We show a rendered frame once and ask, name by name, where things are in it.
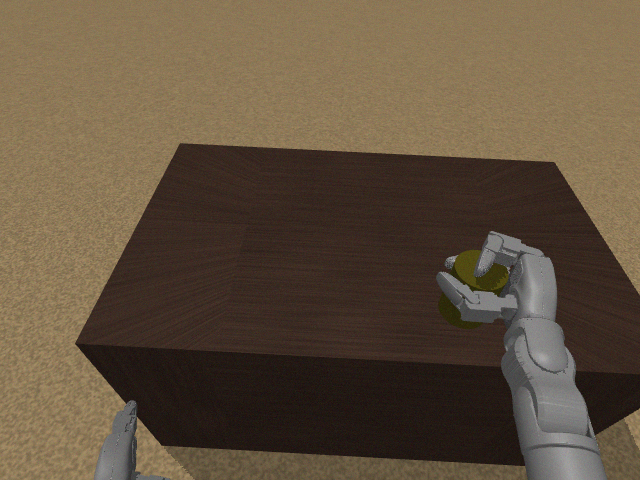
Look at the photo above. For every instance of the can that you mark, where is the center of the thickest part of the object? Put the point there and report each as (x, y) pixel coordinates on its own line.
(463, 270)

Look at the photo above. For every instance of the left robot hand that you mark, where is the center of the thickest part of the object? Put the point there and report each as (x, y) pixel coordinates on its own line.
(117, 458)

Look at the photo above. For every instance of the right robot hand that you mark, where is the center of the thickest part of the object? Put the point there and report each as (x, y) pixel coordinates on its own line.
(531, 289)

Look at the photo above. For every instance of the right robot arm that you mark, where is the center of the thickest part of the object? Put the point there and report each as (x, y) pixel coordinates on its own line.
(555, 433)

